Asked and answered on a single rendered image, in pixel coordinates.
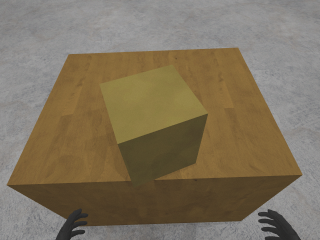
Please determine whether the left robot hand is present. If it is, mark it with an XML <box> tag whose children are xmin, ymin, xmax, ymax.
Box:
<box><xmin>55</xmin><ymin>208</ymin><xmax>88</xmax><ymax>240</ymax></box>

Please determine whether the right robot hand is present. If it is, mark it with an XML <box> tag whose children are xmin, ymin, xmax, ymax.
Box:
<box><xmin>258</xmin><ymin>209</ymin><xmax>301</xmax><ymax>240</ymax></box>

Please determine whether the carton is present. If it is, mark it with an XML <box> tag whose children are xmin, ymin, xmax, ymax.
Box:
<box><xmin>99</xmin><ymin>65</ymin><xmax>208</xmax><ymax>188</ymax></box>

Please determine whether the pedestal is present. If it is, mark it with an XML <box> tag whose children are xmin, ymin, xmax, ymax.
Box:
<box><xmin>7</xmin><ymin>47</ymin><xmax>303</xmax><ymax>227</ymax></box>

